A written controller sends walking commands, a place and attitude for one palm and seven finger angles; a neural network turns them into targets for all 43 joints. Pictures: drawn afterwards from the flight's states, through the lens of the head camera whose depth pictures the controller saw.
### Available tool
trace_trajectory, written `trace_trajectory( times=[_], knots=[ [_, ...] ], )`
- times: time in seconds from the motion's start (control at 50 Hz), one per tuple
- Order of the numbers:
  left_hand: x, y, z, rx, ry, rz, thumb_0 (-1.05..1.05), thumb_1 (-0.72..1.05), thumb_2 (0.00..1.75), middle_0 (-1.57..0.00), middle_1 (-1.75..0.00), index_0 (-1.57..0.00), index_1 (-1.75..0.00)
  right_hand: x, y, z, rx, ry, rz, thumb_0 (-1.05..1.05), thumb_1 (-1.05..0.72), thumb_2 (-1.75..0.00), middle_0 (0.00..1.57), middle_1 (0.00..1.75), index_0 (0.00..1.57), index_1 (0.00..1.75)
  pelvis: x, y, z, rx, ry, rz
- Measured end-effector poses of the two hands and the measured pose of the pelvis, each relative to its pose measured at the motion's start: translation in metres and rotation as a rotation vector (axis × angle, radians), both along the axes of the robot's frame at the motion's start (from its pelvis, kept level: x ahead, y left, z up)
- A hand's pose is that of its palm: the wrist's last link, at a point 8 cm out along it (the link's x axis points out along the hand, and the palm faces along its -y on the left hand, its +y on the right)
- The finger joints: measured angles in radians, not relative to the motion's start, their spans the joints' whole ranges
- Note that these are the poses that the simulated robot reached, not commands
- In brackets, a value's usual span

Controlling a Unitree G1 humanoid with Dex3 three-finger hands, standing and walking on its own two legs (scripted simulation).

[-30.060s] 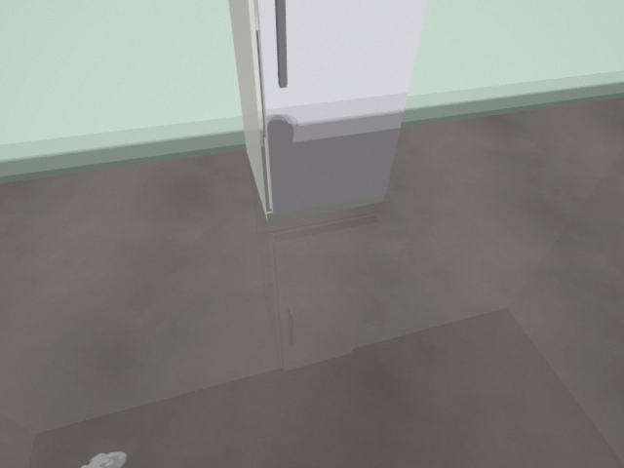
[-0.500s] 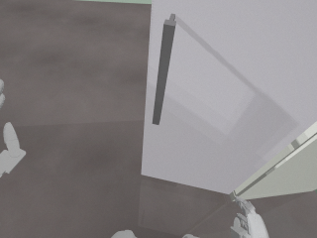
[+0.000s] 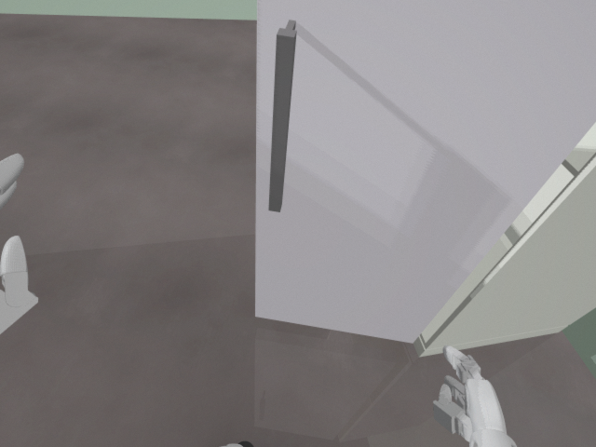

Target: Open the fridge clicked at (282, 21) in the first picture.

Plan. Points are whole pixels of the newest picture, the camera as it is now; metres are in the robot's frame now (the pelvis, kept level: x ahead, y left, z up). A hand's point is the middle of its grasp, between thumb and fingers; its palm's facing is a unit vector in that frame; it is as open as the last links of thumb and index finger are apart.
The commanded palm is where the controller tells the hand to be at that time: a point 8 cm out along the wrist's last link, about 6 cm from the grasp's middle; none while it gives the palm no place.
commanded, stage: step back with the hand held close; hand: left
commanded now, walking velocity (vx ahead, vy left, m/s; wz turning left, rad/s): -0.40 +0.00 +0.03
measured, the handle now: (282, 130) +0.58 +0.07 +0.11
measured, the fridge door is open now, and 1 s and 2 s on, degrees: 71 71 71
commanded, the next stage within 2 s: stop stepping back and stand still in 0.02 s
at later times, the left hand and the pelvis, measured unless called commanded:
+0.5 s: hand out of the picture +0.07 +0.31 +0.18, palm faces +0.53 -0.79 -0.32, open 7.5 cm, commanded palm -0.02 +0.34 +0.18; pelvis -0.14 +0.03 +0.01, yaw +4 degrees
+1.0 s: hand out of the picture +0.08 +0.28 +0.17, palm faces +0.49 -0.77 -0.40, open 7.4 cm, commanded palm +0.01 +0.32 +0.18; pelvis -0.11 +0.02 +0.00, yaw +3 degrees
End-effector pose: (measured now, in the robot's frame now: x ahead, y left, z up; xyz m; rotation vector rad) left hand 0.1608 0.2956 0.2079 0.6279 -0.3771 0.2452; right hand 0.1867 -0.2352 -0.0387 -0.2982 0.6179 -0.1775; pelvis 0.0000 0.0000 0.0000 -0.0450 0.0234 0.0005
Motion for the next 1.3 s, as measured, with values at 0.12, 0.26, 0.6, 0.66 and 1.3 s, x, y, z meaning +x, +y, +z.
trace_trajectory(
  times=[0.12, 0.26, 0.6, 0.66, 1.3],
  knots=[
    [-0.048, 0.027, -0.009, -0.075, -0.008, 0.122, 0.01, 0.89, 0.90, -0.21, -0.30, -0.21, -0.30, -0.041, 0.000, 0.000, -0.025, -0.010, 0.016, 0.01, -0.90, -0.90, 0.21, 0.30, 0.20, 0.30, -0.044, 0.007, 0.000, -0.017, -0.014, 0.042],
    [-0.131, 0.027, -0.027, -0.150, 0.065, 0.196, 0.02, 0.89, 0.90, -0.21, -0.30, -0.21, -0.30, -0.107, 0.017, -0.013, -0.009, 0.116, 0.063, 0.02, -0.90, -0.90, 0.21, 0.30, 0.20, 0.30, -0.086, 0.011, 0.004, 0.035, -0.003, 0.042],
    [-0.150, 0.020, -0.004, -0.106, 0.020, 0.094, 0.02, 0.89, 0.90, -0.20, -0.30, -0.20, -0.30, -0.205, 0.055, -0.021, 0.125, 0.121, 0.012, 0.02, -0.90, -0.90, 0.21, 0.30, 0.21, 0.30, -0.134, 0.021, 0.017, 0.013, -0.024, 0.036],
    [-0.156, 0.020, -0.007, -0.034, 0.079, 0.139, 0.01, 0.89, 0.90, -0.21, -0.30, -0.21, -0.30, -0.203, 0.040, -0.030, 0.112, 0.144, 0.006, 0.02, -0.90, -0.90, 0.21, 0.30, 0.21, 0.30, -0.131, 0.013, 0.012, 0.020, -0.011, 0.031],
    [-0.130, 0.043, -0.032, -0.138, 0.129, 0.213, 0.02, 0.89, 0.90, -0.21, -0.30, -0.21, -0.30, -0.129, 0.062, -0.029, 0.101, 0.073, 0.085, 0.02, -0.90, -0.90, 0.21, 0.30, 0.21, 0.30, -0.114, 0.033, 0.005, 0.032, -0.017, 0.038]
  ],
)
